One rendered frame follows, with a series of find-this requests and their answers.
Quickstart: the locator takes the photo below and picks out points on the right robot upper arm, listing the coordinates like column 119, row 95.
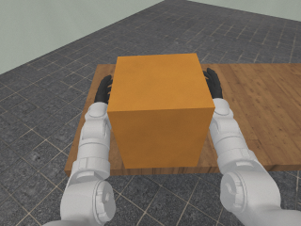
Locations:
column 253, row 197

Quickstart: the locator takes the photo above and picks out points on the robot right forearm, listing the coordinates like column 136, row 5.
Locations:
column 229, row 142

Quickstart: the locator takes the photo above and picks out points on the carton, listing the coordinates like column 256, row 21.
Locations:
column 160, row 109

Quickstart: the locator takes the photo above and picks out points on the table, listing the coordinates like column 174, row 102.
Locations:
column 265, row 99

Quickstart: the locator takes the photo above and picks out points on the robot left forearm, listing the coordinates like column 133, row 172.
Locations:
column 92, row 162

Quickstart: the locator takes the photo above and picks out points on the left robot upper arm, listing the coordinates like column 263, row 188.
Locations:
column 86, row 204

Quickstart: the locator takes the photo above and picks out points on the left robot hand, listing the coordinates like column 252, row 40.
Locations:
column 102, row 95

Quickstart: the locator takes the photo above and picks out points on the right robot hand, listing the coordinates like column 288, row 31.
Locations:
column 213, row 83

